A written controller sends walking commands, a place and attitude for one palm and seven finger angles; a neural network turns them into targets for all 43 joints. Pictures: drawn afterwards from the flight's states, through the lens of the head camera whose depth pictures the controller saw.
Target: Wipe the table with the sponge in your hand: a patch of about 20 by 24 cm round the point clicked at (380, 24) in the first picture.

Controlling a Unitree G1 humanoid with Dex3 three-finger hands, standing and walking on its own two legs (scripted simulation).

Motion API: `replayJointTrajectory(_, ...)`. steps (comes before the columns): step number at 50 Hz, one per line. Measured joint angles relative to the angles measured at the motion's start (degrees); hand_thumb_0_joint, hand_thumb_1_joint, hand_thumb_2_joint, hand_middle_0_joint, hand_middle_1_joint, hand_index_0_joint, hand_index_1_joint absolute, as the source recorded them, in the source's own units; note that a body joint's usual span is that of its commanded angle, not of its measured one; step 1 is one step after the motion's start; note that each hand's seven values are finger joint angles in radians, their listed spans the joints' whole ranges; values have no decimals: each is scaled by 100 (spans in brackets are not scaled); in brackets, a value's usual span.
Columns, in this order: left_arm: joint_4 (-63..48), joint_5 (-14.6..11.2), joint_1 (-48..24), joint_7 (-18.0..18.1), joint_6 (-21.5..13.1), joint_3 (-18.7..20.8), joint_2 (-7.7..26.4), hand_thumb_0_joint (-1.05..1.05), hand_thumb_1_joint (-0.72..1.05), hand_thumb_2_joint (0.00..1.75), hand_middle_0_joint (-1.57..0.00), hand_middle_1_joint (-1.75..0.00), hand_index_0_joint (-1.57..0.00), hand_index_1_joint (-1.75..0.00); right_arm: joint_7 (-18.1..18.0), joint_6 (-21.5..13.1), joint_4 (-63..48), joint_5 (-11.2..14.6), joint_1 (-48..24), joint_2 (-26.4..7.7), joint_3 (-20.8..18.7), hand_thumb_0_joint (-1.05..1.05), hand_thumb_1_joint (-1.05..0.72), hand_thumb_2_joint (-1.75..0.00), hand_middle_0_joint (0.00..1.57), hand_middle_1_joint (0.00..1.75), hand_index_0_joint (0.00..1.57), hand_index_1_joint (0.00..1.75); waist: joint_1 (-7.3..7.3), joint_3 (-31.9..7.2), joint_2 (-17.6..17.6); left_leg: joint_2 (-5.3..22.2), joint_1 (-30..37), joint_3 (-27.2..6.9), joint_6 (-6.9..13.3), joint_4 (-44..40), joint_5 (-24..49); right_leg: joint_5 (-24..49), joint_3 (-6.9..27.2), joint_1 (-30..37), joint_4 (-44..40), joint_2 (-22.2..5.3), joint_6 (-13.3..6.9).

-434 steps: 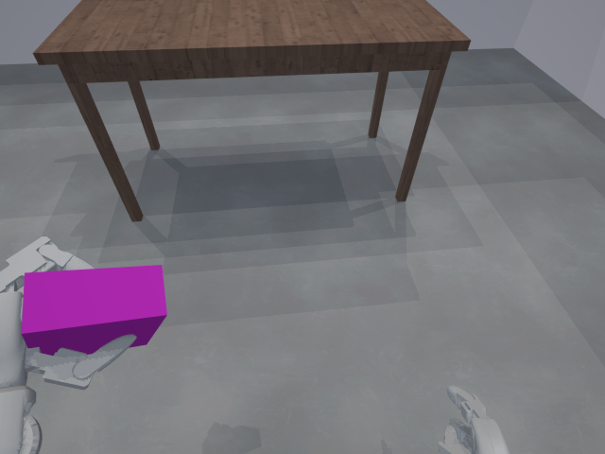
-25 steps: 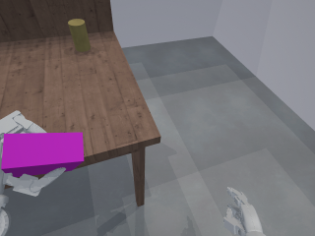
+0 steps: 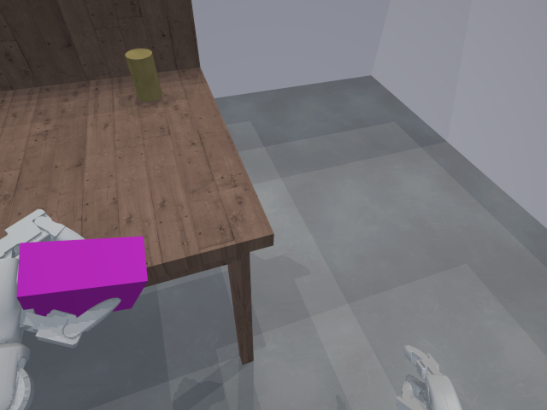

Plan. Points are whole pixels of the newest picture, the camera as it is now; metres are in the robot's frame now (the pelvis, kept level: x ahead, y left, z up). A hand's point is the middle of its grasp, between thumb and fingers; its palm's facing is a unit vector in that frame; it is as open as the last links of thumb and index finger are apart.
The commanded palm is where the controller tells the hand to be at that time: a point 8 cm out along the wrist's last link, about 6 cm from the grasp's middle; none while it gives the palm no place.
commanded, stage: shuffle to correct the standing spot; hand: left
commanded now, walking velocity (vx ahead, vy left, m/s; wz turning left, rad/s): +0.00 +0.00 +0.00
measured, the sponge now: (102, 279) +0.22 +0.22 +0.14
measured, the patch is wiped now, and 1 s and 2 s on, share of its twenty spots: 0.00 0.00 0.00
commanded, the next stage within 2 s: come to a stop and stand still in 0.70 s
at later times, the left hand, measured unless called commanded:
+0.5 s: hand (59, 242) +0.26 +0.28 +0.15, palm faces +0.39 -0.83 -0.39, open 9.3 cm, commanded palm +0.20 +0.31 +0.17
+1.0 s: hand (64, 182) +0.34 +0.31 +0.17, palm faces +0.37 -0.81 -0.45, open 9.3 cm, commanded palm +0.27 +0.36 +0.17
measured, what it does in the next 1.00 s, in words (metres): walks ahead: left foot, then right foot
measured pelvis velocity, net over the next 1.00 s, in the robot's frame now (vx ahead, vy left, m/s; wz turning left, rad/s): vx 0.11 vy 0.08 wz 0.00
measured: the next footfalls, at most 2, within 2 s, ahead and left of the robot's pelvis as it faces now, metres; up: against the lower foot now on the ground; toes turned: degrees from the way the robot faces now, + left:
left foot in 0.74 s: +0.13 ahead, +0.19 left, +0.00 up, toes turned -2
right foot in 0.94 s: +0.13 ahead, +0.02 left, +0.00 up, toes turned +1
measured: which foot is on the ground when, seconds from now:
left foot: down 0.00-0.56, up 0.58-0.72, down 0.74-1.00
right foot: down 0.00-0.74, up 0.76-0.92, down 0.94-1.00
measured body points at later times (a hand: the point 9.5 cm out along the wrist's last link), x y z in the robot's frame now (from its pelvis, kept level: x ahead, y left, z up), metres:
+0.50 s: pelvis +0.04 +0.03 -0.02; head +0.05 +0.05 +0.43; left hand +0.23 +0.32 +0.17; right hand +0.21 -0.20 -0.09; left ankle +0.02 +0.09 -0.75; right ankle +0.02 -0.09 -0.74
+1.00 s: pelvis +0.11 +0.08 -0.02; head +0.14 +0.07 +0.43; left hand +0.31 +0.35 +0.20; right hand +0.27 -0.12 -0.12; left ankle +0.12 +0.20 -0.74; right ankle +0.10 -0.01 -0.75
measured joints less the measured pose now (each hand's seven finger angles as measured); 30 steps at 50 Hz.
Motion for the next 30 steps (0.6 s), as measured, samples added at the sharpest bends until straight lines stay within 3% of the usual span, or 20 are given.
replayJointTrajectory(13,-130,13,174,3,31,-120,-33,0,-42,101,-83,-135,-83,-135,46,9,92,-28,130,-113,-102,1,-90,-90,20,30,20,30,-24,-82,13,-17,-224,-60,89,636,-414,-321,-76,-88,394,-4,49)
replayJointTrajectory(18,-182,26,99,30,-51,25,77,0,-42,101,-83,-135,-83,-135,73,24,103,-16,135,-113,-129,1,-90,-90,20,30,20,30,-44,-72,-127,-197,-197,46,242,859,-658,-735,12,-237,978,-183,128)
replayJointTrajectory(22,-215,50,52,47,-110,198,188,0,-42,101,-83,-135,-83,-135,85,-45,41,-47,116,-5,-111,1,-90,-90,20,30,20,30,-85,-8,-205,-353,-117,144,341,882,-769,-1011,21,-457,1602,-344,53)
replayJointTrajectory(26,-354,84,55,41,-209,216,209,0,-42,101,-83,-135,-83,-135,163,-101,-8,-71,146,83,-56,1,-90,-90,20,30,20,30,-112,18,-125,-391,-108,147,361,984,-914,-1074,-135,-380,1465,-365,-1)
replayJointTrajectory(28,-414,83,39,22,-273,167,200,0,-42,101,-83,-135,-83,-135,208,-69,0,-50,129,69,-57,1,-90,-90,20,30,20,30,-153,28,36,-316,-350,82,222,1445,-1038,-1140,-247,-333,1399,-310,136)
replayJointTrajectory(30,-473,47,4,0,-362,118,214,0,-42,101,-83,-135,-83,-135,266,-13,57,-1,89,72,-89,1,-90,-90,20,30,20,30,-142,106,17,-275,-843,153,-39,2572,-1142,-1225,-296,-301,1465,-355,178)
